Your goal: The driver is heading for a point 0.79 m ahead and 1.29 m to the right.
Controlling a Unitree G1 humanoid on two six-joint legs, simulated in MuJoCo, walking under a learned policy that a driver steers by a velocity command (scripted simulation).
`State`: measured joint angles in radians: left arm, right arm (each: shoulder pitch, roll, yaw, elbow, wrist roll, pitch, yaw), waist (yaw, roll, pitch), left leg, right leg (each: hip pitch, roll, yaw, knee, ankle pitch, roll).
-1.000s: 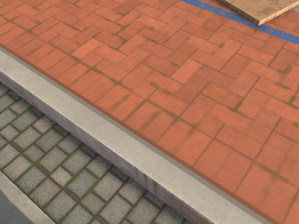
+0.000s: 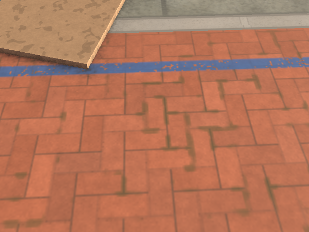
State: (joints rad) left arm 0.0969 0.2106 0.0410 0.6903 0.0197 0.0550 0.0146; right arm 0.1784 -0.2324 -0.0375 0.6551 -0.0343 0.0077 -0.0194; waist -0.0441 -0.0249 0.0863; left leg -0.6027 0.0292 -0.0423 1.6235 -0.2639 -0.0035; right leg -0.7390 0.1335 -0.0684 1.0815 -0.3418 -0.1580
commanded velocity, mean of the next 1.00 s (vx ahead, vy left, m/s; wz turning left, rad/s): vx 0.38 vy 0.00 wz -0.60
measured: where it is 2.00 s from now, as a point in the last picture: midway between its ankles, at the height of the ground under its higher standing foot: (235, 111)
